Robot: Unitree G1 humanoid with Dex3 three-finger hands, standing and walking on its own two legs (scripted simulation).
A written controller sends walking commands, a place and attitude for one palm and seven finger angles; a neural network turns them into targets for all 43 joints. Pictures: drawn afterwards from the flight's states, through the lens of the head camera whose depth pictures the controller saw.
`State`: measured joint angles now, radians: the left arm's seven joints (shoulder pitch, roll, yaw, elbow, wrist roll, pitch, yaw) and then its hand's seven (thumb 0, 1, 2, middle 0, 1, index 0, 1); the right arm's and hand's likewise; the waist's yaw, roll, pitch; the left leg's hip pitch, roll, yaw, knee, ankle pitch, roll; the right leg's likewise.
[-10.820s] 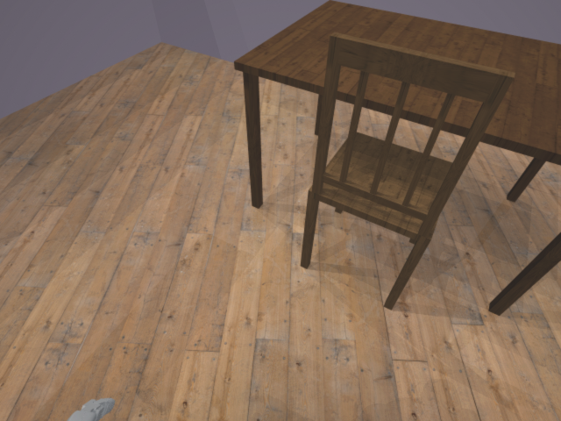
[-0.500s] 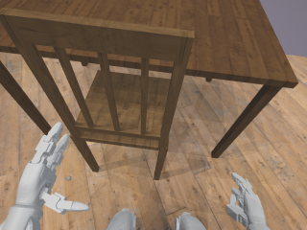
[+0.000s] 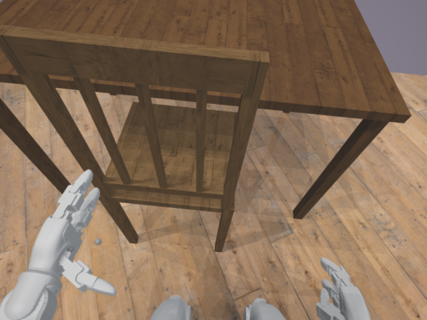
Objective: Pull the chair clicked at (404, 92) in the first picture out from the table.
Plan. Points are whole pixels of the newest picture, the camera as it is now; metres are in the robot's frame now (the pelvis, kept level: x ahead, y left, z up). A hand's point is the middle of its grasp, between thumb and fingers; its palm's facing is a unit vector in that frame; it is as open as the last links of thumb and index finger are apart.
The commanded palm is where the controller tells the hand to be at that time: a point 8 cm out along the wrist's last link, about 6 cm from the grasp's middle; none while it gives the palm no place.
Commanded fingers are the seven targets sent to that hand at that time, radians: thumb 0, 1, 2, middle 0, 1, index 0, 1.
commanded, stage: raise the hand toward the chair's back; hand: left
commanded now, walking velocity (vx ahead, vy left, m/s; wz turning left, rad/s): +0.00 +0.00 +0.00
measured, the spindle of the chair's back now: (154, 146) +0.45 +0.15 +0.02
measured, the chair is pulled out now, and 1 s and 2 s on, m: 0.00 0.00 0.00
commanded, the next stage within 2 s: aim the fingers beside a spindle in 0.36 s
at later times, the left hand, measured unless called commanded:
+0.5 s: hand (101, 239) +0.24 +0.20 +0.04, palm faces -0.02 -1.00 -0.06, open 16.9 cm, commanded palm +0.23 +0.25 +0.04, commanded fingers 0.00 -0.50 0.30 -0.06 -0.08 -0.06 -0.08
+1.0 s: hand (124, 236) +0.26 +0.17 +0.02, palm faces -0.07 -1.00 -0.05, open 16.9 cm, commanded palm +0.24 +0.22 +0.02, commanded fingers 0.00 -0.50 0.30 -0.06 -0.08 -0.06 -0.08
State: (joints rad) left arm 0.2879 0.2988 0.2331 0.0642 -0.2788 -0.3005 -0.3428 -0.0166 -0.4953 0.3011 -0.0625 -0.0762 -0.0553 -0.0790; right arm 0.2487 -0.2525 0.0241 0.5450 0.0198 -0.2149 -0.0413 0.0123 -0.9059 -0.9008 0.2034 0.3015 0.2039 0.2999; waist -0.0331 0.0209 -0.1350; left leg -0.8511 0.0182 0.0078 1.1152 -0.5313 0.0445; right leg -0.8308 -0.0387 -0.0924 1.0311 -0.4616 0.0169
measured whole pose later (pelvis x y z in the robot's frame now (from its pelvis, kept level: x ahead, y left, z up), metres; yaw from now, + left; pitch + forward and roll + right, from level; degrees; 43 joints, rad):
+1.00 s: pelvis +0.00 -0.02 -0.01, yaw +0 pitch +17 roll -2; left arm 0.23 0.26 0.19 0.13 -0.27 -0.40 -0.31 -0.02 -0.50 0.30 -0.06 -0.08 -0.06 -0.08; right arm 0.23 -0.26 0.01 0.55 0.01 -0.21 -0.03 0.01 -0.91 -0.90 0.20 0.30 0.20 0.30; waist -0.03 0.02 -0.14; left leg -0.91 0.03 0.00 1.15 -0.54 0.02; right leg -0.91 -0.03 -0.10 1.10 -0.49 -0.01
